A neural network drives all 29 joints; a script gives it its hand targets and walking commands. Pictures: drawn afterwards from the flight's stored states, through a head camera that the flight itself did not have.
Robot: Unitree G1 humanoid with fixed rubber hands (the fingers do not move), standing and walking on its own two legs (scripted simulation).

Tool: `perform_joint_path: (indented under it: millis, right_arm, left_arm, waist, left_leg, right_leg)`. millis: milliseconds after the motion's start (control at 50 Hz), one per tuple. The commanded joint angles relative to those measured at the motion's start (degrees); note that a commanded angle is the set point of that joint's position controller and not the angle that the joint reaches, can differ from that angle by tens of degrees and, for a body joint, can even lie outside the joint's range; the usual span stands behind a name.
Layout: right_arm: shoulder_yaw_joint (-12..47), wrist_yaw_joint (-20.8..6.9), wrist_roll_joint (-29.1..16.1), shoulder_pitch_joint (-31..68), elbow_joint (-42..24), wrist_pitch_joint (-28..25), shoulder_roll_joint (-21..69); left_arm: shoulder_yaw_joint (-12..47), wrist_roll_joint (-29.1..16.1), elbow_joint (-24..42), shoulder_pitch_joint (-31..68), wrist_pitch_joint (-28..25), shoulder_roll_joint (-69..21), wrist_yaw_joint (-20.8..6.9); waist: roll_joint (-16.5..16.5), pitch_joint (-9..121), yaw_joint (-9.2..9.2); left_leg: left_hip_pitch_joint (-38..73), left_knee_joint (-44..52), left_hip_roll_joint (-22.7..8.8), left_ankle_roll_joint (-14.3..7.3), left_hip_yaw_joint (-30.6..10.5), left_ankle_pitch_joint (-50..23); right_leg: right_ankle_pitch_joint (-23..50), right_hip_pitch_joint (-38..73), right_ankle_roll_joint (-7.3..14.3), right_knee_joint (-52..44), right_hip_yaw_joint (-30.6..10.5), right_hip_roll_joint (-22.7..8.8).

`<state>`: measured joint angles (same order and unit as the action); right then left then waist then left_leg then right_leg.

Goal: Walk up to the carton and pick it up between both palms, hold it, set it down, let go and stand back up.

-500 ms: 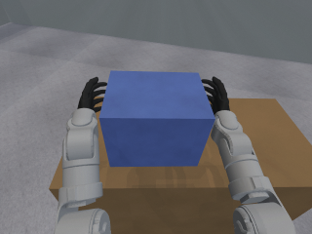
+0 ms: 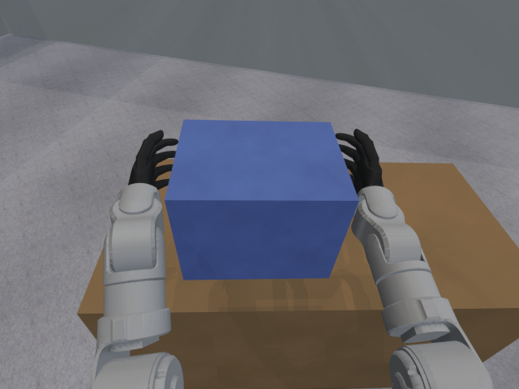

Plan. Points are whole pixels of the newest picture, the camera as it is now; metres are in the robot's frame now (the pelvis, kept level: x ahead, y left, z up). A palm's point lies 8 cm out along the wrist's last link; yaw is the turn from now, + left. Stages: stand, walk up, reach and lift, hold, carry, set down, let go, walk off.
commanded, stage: hold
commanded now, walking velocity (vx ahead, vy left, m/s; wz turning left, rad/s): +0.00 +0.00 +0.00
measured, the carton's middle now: (257, 200) +0.37 +0.00 +0.13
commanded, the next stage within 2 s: set down in 1.76 s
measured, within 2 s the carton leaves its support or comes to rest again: neither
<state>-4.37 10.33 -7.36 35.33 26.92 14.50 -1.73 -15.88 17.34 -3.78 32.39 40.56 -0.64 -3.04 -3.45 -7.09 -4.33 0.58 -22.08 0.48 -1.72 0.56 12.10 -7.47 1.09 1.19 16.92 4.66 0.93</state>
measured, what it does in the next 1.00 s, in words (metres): stands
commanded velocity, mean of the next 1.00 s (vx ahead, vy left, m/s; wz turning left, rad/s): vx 0.00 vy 0.00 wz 0.00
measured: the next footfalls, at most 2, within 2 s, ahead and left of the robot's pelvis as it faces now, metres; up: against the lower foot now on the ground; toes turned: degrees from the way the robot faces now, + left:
none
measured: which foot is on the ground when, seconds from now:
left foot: down 0.00-1.00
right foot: down 0.00-1.00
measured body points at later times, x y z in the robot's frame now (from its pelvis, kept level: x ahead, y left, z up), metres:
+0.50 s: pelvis +0.00 +0.00 +0.00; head -0.03 +0.02 +0.45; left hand +0.38 +0.15 +0.17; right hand +0.38 -0.17 +0.16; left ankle +0.02 +0.10 -0.75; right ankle +0.04 -0.11 -0.75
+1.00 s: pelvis +0.00 +0.00 +0.00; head -0.03 +0.03 +0.45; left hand +0.38 +0.16 +0.17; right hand +0.38 -0.16 +0.17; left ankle +0.02 +0.10 -0.75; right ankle +0.04 -0.11 -0.75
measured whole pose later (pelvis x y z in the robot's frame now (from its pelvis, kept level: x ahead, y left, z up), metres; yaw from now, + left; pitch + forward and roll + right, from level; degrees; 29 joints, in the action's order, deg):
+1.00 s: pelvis +0.00 +0.00 +0.00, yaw +1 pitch -11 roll -1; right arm -5.8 9.4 -5.8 35.8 30.6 10.9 -1.2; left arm -16.1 17.5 -7.0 33.5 38.2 -0.6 -2.8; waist -4.1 -7.1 -5.0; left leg 1.0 -20.6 0.9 -1.5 -0.4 11.0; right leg -7.3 1.6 1.4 16.3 5.8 0.5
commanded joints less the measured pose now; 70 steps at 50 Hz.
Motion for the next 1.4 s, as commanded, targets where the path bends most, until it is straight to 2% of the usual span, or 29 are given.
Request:
perform_joint_path:
  millis: [0,40,60,100,120,140,160,180,200,220,280,400,480,660,800,1060,1240,1260,1280,1300,1320,1340,1380]
  right_arm:
    - [21.9,-6.7,-3.1,42.5,-17.2,-3.7,28.8]
    - [22.0,-6.8,-2.5,41.7,-16.2,-3.3,29.4]
    - [22.4,-6.8,-2.9,42.9,-17.6,-3.5,30.0]
    - [21.5,-6.6,-2.8,40.8,-15.1,-2.9,29.2]
    - [20.8,-6.4,-2.6,40.7,-14.4,-2.7,28.8]
    - [21.0,-6.4,-2.5,41.1,-14.6,-2.7,29.4]
    - [20.2,-6.4,-2.1,40.3,-13.0,-2.4,28.6]
    - [17.5,-7.8,-2.1,39.5,-11.2,-3.4,26.5]
    - [17.2,-8.4,-1.5,40.0,-11.8,-4.3,26.6]
    - [17.0,-8.7,-1.3,40.0,-12.7,-5.0,26.5]
    - [18.3,-8.6,-1.3,41.0,-14.2,-6.2,26.7]
    - [20.7,-8.0,-1.4,41.2,-13.7,-6.8,27.6]
    - [22.2,-7.6,-2.1,42.2,-15.1,-7.0,28.7]
    - [20.4,-7.4,-1.0,40.6,-13.2,-6.4,29.1]
    - [19.7,-7.3,-0.9,40.6,-13.4,-6.5,28.7]
    - [20.4,-7.9,-1.8,41.1,-13.8,-7.2,27.2]
    - [19.8,-8.1,-1.5,40.9,-13.7,-7.3,27.1]
    - [19.9,-7.5,-0.8,41.5,-14.0,-6.6,28.0]
    - [19.6,-7.2,-0.6,43.1,-15.1,-6.7,28.8]
    - [19.3,-6.9,-0.6,41.2,-14.6,-6.4,29.0]
    - [20.4,-6.9,-1.2,41.9,-15.7,-6.4,29.0]
    - [20.7,-6.6,-1.5,42.6,-17.5,-6.5,29.2]
    - [21.9,-6.3,-2.4,41.4,-16.1,-5.7,29.1]
  left_arm:
    - [28.0,-8.7,5.1,36.8,-3.8,-28.3,-6.5]
    - [27.4,-8.3,5.2,36.7,-3.7,-28.0,-6.6]
    - [28.1,-9.1,6.2,37.3,-3.8,-28.4,-6.5]
    - [26.3,-7.8,4.0,34.8,-3.1,-28.0,-6.8]
    - [25.9,-7.5,3.9,34.9,-2.8,-28.0,-7.1]
    - [25.6,-7.5,4.9,36.4,-3.0,-27.8,-7.3]
    - [24.5,-6.7,3.2,35.7,-2.7,-27.2,-7.5]
    - [26.1,-8.6,5.6,39.0,-3.6,-28.3,-7.3]
    - [26.3,-8.3,5.4,38.5,-4.1,-28.3,-7.0]
    - [27.2,-8.5,5.8,38.5,-4.4,-28.6,-6.7]
    - [27.6,-8.3,5.1,37.6,-5.2,-28.6,-6.2]
    - [24.8,-7.2,3.9,35.3,-5.5,-26.8,-6.6]
    - [25.2,-7.7,4.7,35.7,-5.8,-26.8,-6.5]
    - [25.4,-8.0,3.6,36.6,-5.8,-26.9,-6.7]
    - [26.3,-8.2,3.5,37.1,-6.2,-27.7,-6.9]
    - [26.2,-7.5,4.4,35.8,-5.6,-27.9,-6.2]
    - [26.4,-7.5,4.5,35.7,-5.3,-27.9,-6.1]
    - [25.1,-6.9,2.6,35.9,-4.8,-26.9,-6.5]
    - [25.4,-7.4,2.7,37.0,-4.7,-27.3,-6.8]
    - [25.6,-7.1,2.9,35.4,-4.5,-27.7,-6.8]
    - [25.9,-7.2,4.6,35.8,-4.4,-27.9,-6.8]
    - [26.4,-7.5,4.5,35.6,-4.2,-27.8,-6.8]
    - [27.1,-7.8,6.9,36.8,-4.5,-27.3,-6.6]
  waist:
    - [5.9,27.9,-0.58]
    - [5.5,27.2,-0.35]
    - [5.2,29.1,-0.15]
    - [4.8,25.8,-0.26]
    - [4.7,25.2,-0.74]
    - [4.6,25.6,-0.41]
    - [4.7,23.8,-0.58]
    - [6.7,25.8,-3.12]
    - [7.2,26.4,-2.46]
    - [7.1,27.6,-2.98]
    - [6.4,29.1,-2.60]
    - [4.0,26.9,-0.19]
    - [3.8,28.6,0.52]
    - [3.8,27.0,-0.93]
    - [4.8,27.8,-2.05]
    - [5.4,27.2,-0.66]
    - [5.1,26.9,-0.98]
    - [3.5,25.6,-0.59]
    - [3.5,26.2,-0.62]
    - [4.1,24.5,-1.40]
    - [5.0,26.9,-0.58]
    - [4.9,28.3,-1.08]
    - [5.7,29.6,-1.31]
  left_leg:
    - [2.1,3.8,0.2,2.9,0.7,-15.8]
    - [0.8,4.6,0.4,2.5,1.0,-13.3]
    - [1.1,4.3,0.3,2.5,0.9,-14.3]
    - [1.0,4.4,0.2,2.7,1.0,-15.6]
    - [0.8,4.7,0.3,2.8,0.9,-14.4]
    - [0.4,5.1,0.4,2.5,1.2,-13.3]
    - [-0.1,5.7,0.5,2.4,1.3,-11.7]
    - [1.2,6.6,0.0,4.3,0.0,-12.2]
    - [2.4,6.1,-0.1,4.4,0.1,-13.4]
    - [4.4,5.4,-0.3,4.7,0.0,-15.3]
    - [6.2,3.7,0.2,4.6,-0.1,-19.6]
    - [1.1,5.0,0.9,2.5,0.6,-16.5]
    - [0.5,4.6,1.2,2.0,0.8,-16.9]
    - [-0.8,5.8,1.4,1.8,1.0,-12.0]
    - [0.8,5.1,1.3,2.8,0.6,-14.3]
    - [3.1,4.4,0.4,3.2,0.4,-18.0]
    - [3.0,4.6,0.4,3.0,0.7,-16.8]
    - [1.9,4.6,0.4,2.1,1.2,-13.9]
    - [0.5,4.8,0.6,1.9,1.2,-12.2]
    - [0.2,5.2,0.4,2.0,1.3,-12.3]
    - [0.5,4.8,0.6,2.1,1.2,-13.5]
    - [1.0,4.0,0.7,2.2,1.2,-15.2]
    - [2.2,3.0,0.8,2.9,0.8,-18.0]
  right_leg:
    - [6.6,6.0,-1.9,-1.2,0.8,0.9]
    - [5.9,6.7,-2.0,-1.5,0.5,0.6]
    - [7.0,6.8,-2.2,-1.1,0.7,0.8]
    - [8.1,7.6,-2.2,-1.3,0.6,1.0]
    - [7.5,7.5,-2.1,-1.6,0.6,0.7]
    - [6.4,7.3,-2.2,-1.5,0.7,0.7]
    - [5.5,7.6,-2.2,-1.8,0.7,0.5]
    - [3.4,6.2,-2.4,-1.5,1.9,1.2]
    - [3.3,5.6,-2.1,-1.9,2.0,1.2]
    - [4.3,5.1,-2.0,-1.9,2.2,1.4]
    - [7.9,6.1,-2.2,-1.8,2.4,1.6]
    - [10.2,9.9,-2.7,-1.1,1.4,0.8]
    - [12.7,11.2,-3.0,-0.6,0.7,0.6]
    - [10.3,10.2,-3.3,-1.1,0.5,0.1]
    - [10.6,9.8,-3.2,-1.0,1.2,0.5]
    - [8.0,7.6,-2.3,-1.4,1.7,1.3]
    - [7.5,7.4,-2.2,-1.7,1.6,1.1]
    - [7.2,7.6,-2.4,-2.2,1.1,0.3]
    - [7.5,7.8,-2.6,-1.9,0.9,0.1]
    - [8.1,7.9,-2.5,-1.9,0.9,0.2]
    - [8.7,8.6,-2.5,-1.4,1.1,0.2]
    - [11.0,9.4,-2.7,-1.1,0.9,0.2]
    - [13.5,9.9,-2.9,-0.3,1.1,0.4]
